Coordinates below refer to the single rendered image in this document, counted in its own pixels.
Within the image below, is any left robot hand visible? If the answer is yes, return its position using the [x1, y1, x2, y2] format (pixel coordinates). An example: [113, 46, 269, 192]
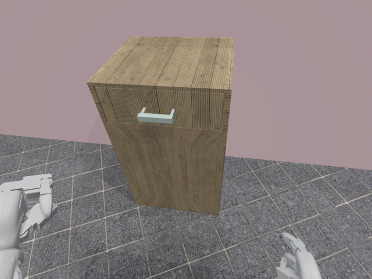
[0, 173, 58, 250]

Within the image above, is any cabinet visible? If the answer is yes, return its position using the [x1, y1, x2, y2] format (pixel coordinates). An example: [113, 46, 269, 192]
[87, 37, 235, 216]

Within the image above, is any drawer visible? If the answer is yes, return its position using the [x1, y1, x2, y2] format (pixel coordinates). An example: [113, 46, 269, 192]
[95, 87, 225, 130]

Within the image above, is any robot left forearm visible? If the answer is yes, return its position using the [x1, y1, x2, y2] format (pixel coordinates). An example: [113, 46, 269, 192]
[0, 249, 24, 279]

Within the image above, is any handle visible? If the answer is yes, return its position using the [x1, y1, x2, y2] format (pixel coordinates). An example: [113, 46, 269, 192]
[137, 108, 175, 124]

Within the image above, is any right robot hand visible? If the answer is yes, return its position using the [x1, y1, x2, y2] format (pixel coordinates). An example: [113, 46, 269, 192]
[277, 232, 322, 279]

